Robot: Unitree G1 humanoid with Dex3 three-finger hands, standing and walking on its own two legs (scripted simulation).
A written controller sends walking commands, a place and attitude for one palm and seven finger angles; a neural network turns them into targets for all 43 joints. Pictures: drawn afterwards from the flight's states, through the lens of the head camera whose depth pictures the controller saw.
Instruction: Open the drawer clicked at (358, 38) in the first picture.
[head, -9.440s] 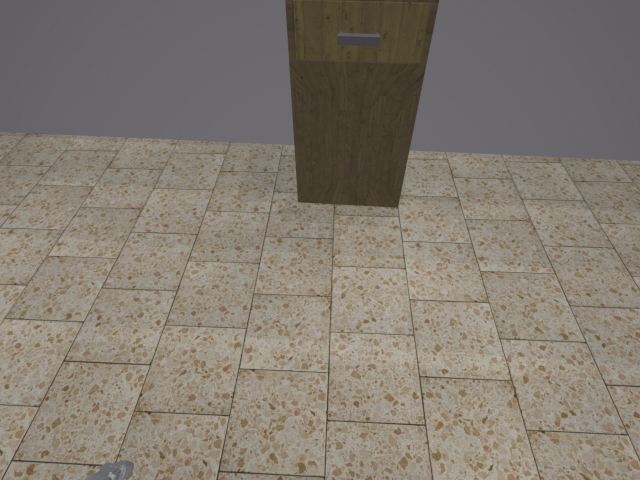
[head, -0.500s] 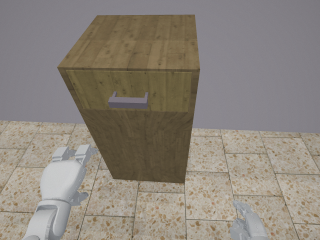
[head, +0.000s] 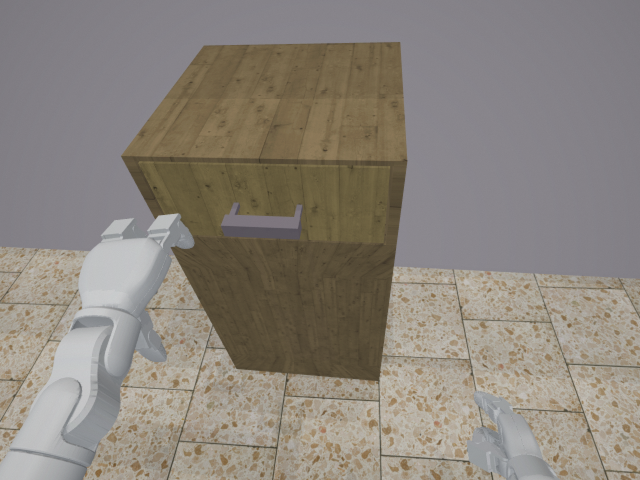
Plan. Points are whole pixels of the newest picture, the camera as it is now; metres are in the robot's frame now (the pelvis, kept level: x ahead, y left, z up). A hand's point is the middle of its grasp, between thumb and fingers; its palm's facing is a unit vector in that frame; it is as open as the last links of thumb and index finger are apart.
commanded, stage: raise the hand with hooked fingers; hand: left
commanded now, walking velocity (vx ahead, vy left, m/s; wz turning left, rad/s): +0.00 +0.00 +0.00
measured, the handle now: (264, 217) +0.52 +0.18 +0.00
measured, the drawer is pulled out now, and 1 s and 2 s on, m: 0.00 0.00 0.00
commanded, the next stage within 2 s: move the hooked fingers above the handle in 0.50 s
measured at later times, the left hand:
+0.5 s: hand (166, 285) +0.30 +0.23 +0.11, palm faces +0.07 -0.08 -0.99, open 13.8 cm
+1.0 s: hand (190, 267) +0.33 +0.21 +0.09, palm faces +0.05 -0.08 -1.00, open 13.8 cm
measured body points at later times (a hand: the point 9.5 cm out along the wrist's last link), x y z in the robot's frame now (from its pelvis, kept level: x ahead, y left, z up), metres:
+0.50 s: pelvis -0.01 -0.01 +0.00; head +0.01 -0.05 +0.45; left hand +0.29 +0.23 +0.16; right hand +0.18 -0.25 -0.11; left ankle +0.01 +0.09 -0.73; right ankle -0.05 -0.12 -0.73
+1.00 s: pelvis -0.01 -0.01 +0.00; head +0.01 -0.03 +0.45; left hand +0.33 +0.22 +0.15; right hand +0.17 -0.23 -0.11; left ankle +0.01 +0.09 -0.73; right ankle -0.05 -0.12 -0.73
